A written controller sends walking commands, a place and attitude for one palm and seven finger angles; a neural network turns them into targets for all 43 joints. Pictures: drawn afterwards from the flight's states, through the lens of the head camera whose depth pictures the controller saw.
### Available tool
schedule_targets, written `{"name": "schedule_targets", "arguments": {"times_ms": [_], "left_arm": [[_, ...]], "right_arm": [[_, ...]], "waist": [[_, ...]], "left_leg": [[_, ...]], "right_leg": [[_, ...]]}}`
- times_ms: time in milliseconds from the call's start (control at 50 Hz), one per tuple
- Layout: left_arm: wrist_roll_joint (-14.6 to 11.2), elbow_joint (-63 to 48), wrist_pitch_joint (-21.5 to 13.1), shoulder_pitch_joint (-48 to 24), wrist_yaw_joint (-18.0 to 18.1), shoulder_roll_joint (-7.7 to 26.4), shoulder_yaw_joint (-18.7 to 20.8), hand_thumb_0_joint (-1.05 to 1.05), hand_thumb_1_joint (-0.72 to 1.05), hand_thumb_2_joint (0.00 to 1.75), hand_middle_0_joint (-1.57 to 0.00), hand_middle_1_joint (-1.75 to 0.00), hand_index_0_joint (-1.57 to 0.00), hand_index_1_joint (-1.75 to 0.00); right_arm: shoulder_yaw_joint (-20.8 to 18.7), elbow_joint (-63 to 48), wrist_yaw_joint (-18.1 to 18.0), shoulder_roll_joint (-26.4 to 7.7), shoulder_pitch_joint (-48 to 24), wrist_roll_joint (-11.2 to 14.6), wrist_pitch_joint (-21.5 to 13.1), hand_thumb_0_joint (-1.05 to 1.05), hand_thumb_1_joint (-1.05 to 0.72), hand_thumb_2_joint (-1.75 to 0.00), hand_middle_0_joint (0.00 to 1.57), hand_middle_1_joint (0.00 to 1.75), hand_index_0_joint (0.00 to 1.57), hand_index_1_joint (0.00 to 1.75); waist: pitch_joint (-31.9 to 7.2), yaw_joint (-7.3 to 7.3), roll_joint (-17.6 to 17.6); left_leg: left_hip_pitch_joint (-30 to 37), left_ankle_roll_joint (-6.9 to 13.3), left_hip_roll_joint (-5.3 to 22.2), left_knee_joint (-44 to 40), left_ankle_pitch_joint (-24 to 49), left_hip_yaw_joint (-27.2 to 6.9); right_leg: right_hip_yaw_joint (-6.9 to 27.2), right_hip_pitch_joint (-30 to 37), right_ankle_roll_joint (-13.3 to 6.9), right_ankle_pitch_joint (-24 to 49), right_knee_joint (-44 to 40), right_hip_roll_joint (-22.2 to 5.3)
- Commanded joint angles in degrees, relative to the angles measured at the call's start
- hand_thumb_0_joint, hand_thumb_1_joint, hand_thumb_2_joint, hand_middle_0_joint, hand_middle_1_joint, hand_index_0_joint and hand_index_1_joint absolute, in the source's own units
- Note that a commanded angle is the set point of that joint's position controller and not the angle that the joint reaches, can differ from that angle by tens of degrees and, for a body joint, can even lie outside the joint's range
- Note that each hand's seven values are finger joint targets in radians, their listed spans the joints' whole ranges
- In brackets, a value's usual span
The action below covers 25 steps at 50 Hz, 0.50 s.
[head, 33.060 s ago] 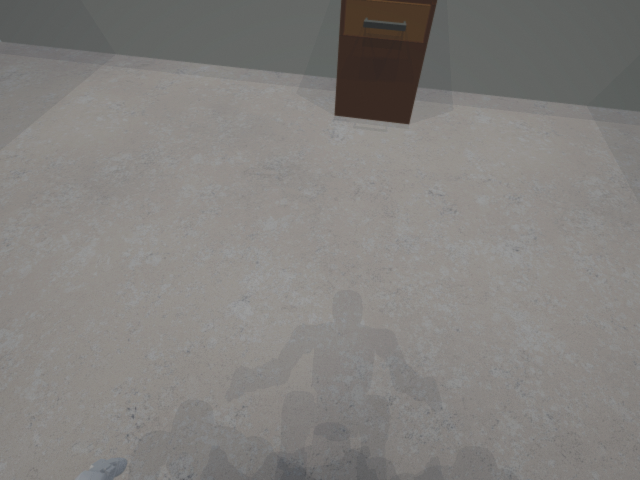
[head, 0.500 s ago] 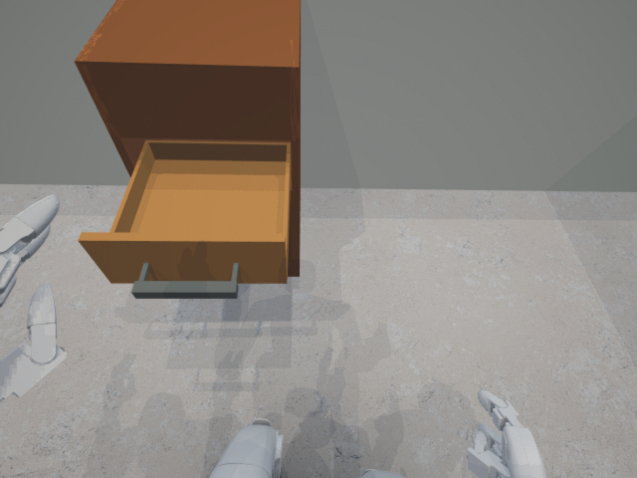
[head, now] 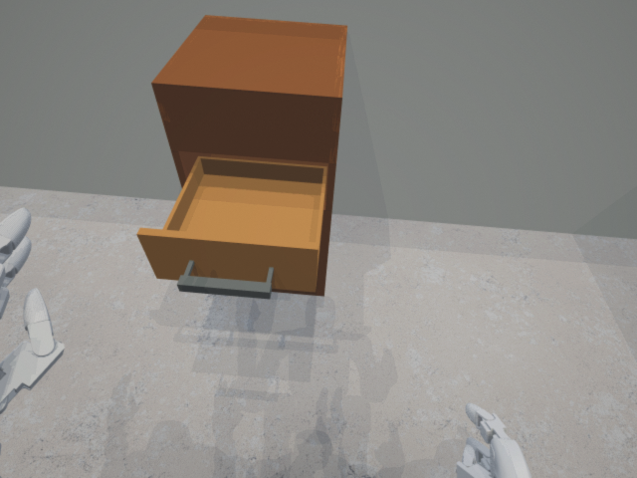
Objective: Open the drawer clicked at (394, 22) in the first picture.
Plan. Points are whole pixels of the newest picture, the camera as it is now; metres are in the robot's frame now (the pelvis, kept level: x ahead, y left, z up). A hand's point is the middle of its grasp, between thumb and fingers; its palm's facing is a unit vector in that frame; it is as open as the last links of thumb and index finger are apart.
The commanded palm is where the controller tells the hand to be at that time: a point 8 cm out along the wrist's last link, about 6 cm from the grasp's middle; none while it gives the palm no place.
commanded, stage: stop stepping back and stand still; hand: left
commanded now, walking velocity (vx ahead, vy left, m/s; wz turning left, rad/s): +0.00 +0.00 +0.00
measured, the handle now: (227, 278) +0.55 +0.22 -0.22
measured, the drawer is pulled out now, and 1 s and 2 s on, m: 0.30 0.30 0.30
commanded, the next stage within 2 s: let the arm hang, fingers relaxed in 0.04 s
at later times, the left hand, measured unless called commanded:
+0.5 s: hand out of the picture +0.04 +0.18 -0.17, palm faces +0.06 -0.98 -0.18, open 6.9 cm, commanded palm none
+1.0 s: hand out of the picture -0.01 +0.17 -0.16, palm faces +0.03 -0.98 -0.18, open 7.3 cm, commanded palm none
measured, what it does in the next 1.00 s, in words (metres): stands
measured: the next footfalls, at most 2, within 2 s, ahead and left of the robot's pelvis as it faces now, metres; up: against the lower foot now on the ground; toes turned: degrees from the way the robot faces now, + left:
none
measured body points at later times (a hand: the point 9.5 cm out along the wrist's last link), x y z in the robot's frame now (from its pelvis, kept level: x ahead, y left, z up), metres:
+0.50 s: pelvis +0.00 +0.00 +0.01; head +0.03 +0.02 +0.46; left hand +0.04 +0.23 -0.15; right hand +0.03 -0.24 -0.13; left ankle -0.01 +0.11 -0.73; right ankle +0.03 -0.10 -0.73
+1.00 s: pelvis +0.00 +0.01 +0.01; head +0.01 +0.00 +0.46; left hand -0.01 +0.22 -0.15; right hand -0.03 -0.18 -0.15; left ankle -0.01 +0.11 -0.73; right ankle +0.03 -0.10 -0.73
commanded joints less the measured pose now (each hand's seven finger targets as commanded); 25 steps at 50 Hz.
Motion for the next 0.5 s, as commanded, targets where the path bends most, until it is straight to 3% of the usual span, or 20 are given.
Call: {"name": "schedule_targets", "arguments": {"times_ms": [0,20,40,60,100,120,140,160,200,240,320,380,480], "left_arm": [[1.14,-13.92,-3.26,-3.11,0.98,8.95,4.97,0.0,0.9,0.9,-0.2,-0.3,-0.2,-0.3],[1.05,-15.69,-3.35,-3.72,0.98,10.08,5.59,0.0,0.9,0.9,-0.2,-0.3,-0.2,-0.3],[1.02,-15.4,-3.25,-2.84,1.07,10.34,5.55,0.0,0.9,0.9,-0.2,-0.3,-0.2,-0.3],[0.7,-12.99,-2.9,-0.05,0.96,9.29,5.51,0.0,0.9,0.9,-0.2,-0.3,-0.2,-0.3],[-0.04,-13.0,-3.21,0.88,0.75,9.55,6.18,0.0,0.9,0.9,-0.2,-0.3,-0.2,-0.3],[5.4,37.43,5.37,-6.7,-6.71,-0.97,-17.78,0.0,0.9,0.9,-0.2,-0.3,-0.2,-0.3],[5.35,39.59,9.74,-6.39,-7.87,-2.15,-14.23,0.0,0.9,0.9,-0.2,-0.3,-0.2,-0.3],[4.75,41.28,10.66,-8.42,-8.1,-2.16,-14.49,0.0,0.9,0.9,-0.2,-0.3,-0.2,-0.3],[4.63,46.72,11.13,-12.62,-8.41,-1.09,-15.09,0.0,0.9,0.9,-0.2,-0.3,-0.2,-0.3],[4.46,54.1,11.75,-16.47,-8.17,-1.2,-15.97,0.0,0.9,0.9,-0.2,-0.3,-0.2,-0.3],[3.62,69.07,12.85,-20.83,-7.73,-1.4,-17.01,0.0,0.9,0.9,-0.2,-0.3,-0.2,-0.3],[3.18,79.0,12.51,-19.82,-7.85,-1.81,-17.82,0.0,0.9,0.9,-0.2,-0.3,-0.2,-0.3],[3.02,87.47,12.13,-18.73,-7.9,-3.68,-18.22,0.0,0.9,0.9,-0.2,-0.3,-0.2,-0.3]], "right_arm": [[-1.33,-9.93,-0.38,-5.85,-5.61,-0.09,-3.4,0.0,-0.9,-0.9,0.2,0.3,0.2,0.3],[-1.53,-10.09,-0.31,-5.97,-5.05,-0.09,-3.71,0.0,-0.9,-0.9,0.2,0.3,0.2,0.3],[-1.41,-9.82,-0.19,-6.51,-4.77,-0.16,-3.92,0.0,-0.9,-0.9,0.2,0.3,0.2,0.3],[-1.53,-9.63,0.01,-7.05,-4.57,-0.08,-3.85,0.0,-0.9,-0.9,0.2,0.3,0.2,0.3],[-1.76,-10.1,0.13,-7.26,-5.18,0.18,-3.45,0.0,-0.9,-0.9,0.2,0.3,0.2,0.3],[-5.98,5.73,3.97,-11.34,-5.49,-0.06,-5.73,0.0,-0.9,-0.9,0.2,0.3,0.2,0.3],[-5.38,5.16,3.8,-9.57,2.7,-0.69,-0.66,0.0,-0.9,-0.9,0.2,0.3,0.2,0.3],[-4.21,3.9,3.57,-7.42,4.59,-0.72,2.02,0.0,-0.9,-0.9,0.2,0.3,0.2,0.3],[-3.3,3.03,3.33,-7.29,3.86,-1.28,4.11,0.0,-0.9,-0.9,0.2,0.3,0.2,0.3],[-3.08,4.23,3.02,-7.25,2.83,-1.89,5.13,0.0,-0.9,-0.9,0.2,0.3,0.2,0.3],[-1.71,8.71,1.78,-7.54,0.81,-2.24,5.83,0.0,-0.9,-0.9,0.2,0.3,0.2,0.3],[-1.0,12.68,0.98,-7.21,1.89,-1.65,6.04,0.0,-0.9,-0.9,0.2,0.3,0.2,0.3],[-0.96,17.87,0.57,-4.44,6.28,-1.52,6.6,0.0,-0.9,-0.9,0.2,0.3,0.2,0.3]], "waist": [[2.16,-1.18,16.62],[1.98,-0.96,14.38],[1.0,-0.57,8.59],[-0.69,-0.19,6.12],[-3.26,-0.89,6.13],[-4.03,-3.42,0.82],[-7.32,-2.26,-2.46],[-8.93,-1.98,-6.06],[-6.41,-1.34,-12.41],[-4.0,-1.0,-11.14],[-1.1,0.76,7.62],[-2.32,1.2,7.87],[-1.21,0.6,9.24]], "left_leg": [[-7.76,5.78,14.48,-22.04,-8.91,-17.37],[-4.46,5.33,13.58,-18.62,1.24,-15.04],[-4.27,4.95,12.49,-14.88,10.75,-13.1],[-4.23,3.85,10.71,-11.67,14.9,-9.97],[-5.87,1.58,6.27,-9.3,11.85,-6.09],[-4.04,-1.18,4.0,2.22,16.91,-2.83],[-1.54,-1.8,4.01,3.61,16.24,-3.0],[-3.1,-1.35,2.87,4.57,13.93,-3.43],[-4.96,-0.44,1.05,5.02,7.42,-3.56],[-3.89,0.02,1.26,1.37,12.45,-4.2],[-3.06,1.66,6.29,-8.75,23.31,-9.7],[-2.48,0.88,5.37,-9.51,16.77,-6.99],[-0.25,0.36,4.75,-11.71,7.86,-5.56]], "right_leg": [[2.3,-0.27,2.26,-9.41,7.97,0.02],[2.02,-1.08,2.2,-6.58,5.27,-0.14],[2.04,2.65,2.46,-4.62,-0.54,-0.29],[2.36,7.49,2.25,0.69,-6.0,-0.07],[6.34,13.86,0.86,11.67,-8.46,-2.37],[6.37,4.07,-0.96,24.28,-2.01,-8.11],[10.03,3.21,-3.05,24.72,-1.48,-10.1],[9.19,4.69,-4.08,21.34,-2.23,-10.2],[10.09,3.49,-4.71,12.85,-5.14,-10.74],[8.85,4.33,-4.18,17.18,-4.27,-9.58],[6.32,7.2,-0.55,9.58,-3.52,-3.4],[8.03,12.16,-1.01,9.04,-8.54,-3.94],[8.45,11.04,-1.59,5.79,-13.43,-4.68]]}}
